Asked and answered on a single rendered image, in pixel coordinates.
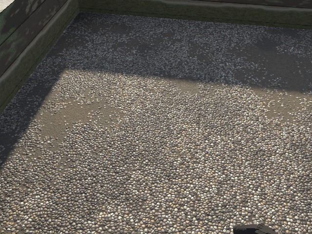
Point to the right robot hand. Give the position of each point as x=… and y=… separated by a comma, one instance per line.
x=253, y=229

